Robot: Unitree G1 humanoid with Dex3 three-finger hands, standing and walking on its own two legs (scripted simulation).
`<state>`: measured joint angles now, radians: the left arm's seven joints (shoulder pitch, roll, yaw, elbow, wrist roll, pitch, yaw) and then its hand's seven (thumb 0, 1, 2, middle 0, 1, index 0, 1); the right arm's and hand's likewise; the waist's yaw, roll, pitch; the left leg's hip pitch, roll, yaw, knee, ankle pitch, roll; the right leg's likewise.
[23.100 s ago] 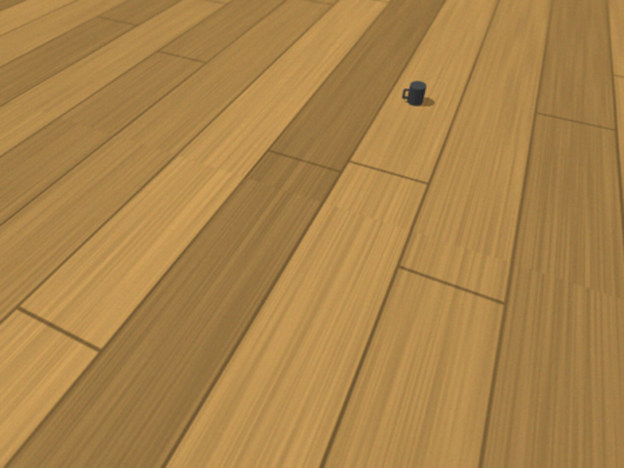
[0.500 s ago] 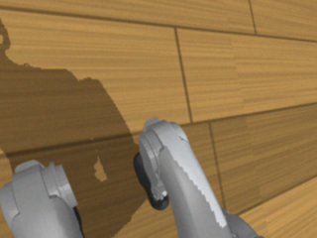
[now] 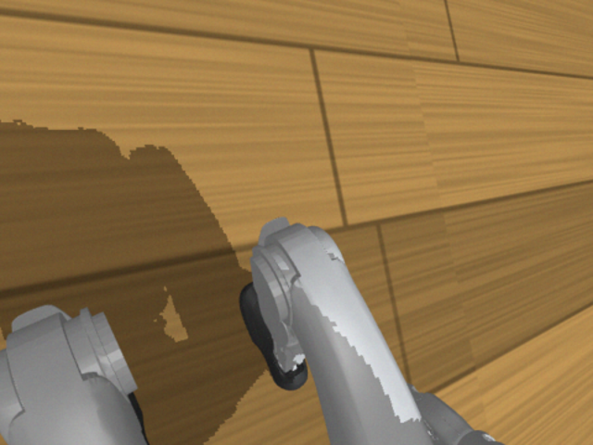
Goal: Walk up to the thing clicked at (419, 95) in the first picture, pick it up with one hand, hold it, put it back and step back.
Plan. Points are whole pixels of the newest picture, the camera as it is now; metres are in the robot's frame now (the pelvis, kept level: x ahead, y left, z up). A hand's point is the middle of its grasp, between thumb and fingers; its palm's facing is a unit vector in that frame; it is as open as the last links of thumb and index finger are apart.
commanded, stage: close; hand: left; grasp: from above
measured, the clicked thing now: out of the picture +0.48 +0.29 -0.26
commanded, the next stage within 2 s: settle in 1.24 s
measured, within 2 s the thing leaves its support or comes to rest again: leaves its support in 1.80 s
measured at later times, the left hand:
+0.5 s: hand out of the picture +0.48 +0.30 -0.23, palm faces -0.44 -0.13 -0.89, open 12.7 cm
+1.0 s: hand out of the picture +0.48 +0.30 -0.22, palm faces -0.45 -0.12 -0.89, open 12.0 cm
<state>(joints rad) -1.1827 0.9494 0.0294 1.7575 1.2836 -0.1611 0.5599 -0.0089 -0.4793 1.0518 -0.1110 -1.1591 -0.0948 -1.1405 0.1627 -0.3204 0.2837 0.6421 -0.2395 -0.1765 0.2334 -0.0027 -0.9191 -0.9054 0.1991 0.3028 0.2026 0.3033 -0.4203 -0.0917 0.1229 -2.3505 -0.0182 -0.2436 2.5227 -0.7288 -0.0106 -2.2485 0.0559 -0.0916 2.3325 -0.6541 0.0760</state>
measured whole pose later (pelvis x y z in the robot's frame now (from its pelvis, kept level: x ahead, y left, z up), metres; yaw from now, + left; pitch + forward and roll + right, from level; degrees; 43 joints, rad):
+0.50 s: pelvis +0.00 +0.00 +0.00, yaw +0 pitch +31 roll -14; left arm -1.18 0.96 0.02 1.74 1.28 -0.17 0.54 0.00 -0.36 0.97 -0.24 -1.16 -0.20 -1.12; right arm 0.16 -0.33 0.28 0.63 -0.23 -0.17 0.22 0.00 -0.92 -0.90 0.20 0.30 0.20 0.30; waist -0.42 -0.10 0.13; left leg -2.34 -0.01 -0.25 2.51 -0.72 -0.02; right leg -2.24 0.06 -0.10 2.32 -0.64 0.07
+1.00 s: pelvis +0.00 +0.00 +0.01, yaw +0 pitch +31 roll -14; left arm -1.18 0.96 0.00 1.74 1.25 -0.17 0.54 0.00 -0.29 0.96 -0.35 -1.16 -0.26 -1.15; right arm 0.16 -0.33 0.30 0.62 -0.23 -0.17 0.21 0.00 -0.92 -0.90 0.20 0.30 0.20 0.30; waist -0.42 -0.10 0.14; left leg -2.32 -0.01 -0.25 2.49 -0.72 -0.02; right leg -2.23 0.05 -0.10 2.30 -0.64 0.08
